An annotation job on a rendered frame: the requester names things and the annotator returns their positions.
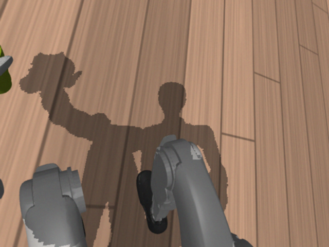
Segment right robot hand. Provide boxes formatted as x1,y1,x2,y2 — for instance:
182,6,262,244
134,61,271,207
231,233,253,247

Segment cup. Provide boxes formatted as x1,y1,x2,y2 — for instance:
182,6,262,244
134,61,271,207
0,46,12,94

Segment left robot hand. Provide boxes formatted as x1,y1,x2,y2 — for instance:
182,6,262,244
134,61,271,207
0,56,13,76

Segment right robot foot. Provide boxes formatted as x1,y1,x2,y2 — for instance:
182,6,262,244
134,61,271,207
136,170,168,234

